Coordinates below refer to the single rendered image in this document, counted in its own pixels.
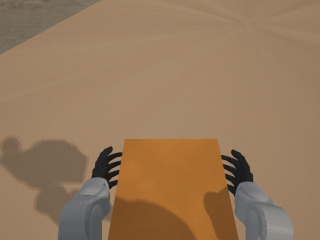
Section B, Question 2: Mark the robot left hand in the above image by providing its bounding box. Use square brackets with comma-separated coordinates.
[91, 146, 123, 190]

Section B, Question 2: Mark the carton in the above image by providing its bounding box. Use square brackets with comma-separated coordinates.
[108, 139, 239, 240]

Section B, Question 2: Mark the robot left forearm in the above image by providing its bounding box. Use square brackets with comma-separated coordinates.
[58, 177, 111, 240]

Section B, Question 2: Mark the robot right hand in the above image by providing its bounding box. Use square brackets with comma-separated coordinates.
[221, 149, 254, 197]

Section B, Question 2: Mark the robot right forearm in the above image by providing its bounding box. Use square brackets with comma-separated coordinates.
[234, 181, 294, 240]

